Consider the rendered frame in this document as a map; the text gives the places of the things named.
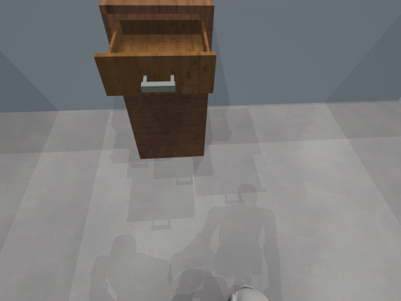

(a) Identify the robot right thigh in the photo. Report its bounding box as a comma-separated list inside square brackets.
[231, 288, 269, 301]

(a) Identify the cabinet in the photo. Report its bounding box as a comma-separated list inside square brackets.
[99, 0, 214, 159]

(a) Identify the drawer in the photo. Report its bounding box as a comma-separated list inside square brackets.
[94, 19, 217, 96]

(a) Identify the handle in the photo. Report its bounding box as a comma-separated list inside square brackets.
[141, 75, 175, 93]

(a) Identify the right robot shin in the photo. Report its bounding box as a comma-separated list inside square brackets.
[240, 285, 253, 290]

